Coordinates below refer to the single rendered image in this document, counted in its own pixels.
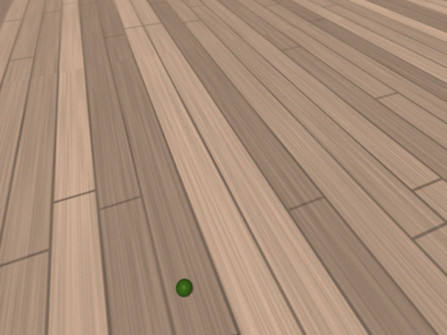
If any ball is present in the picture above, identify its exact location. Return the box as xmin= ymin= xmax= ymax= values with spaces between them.
xmin=176 ymin=278 xmax=193 ymax=297

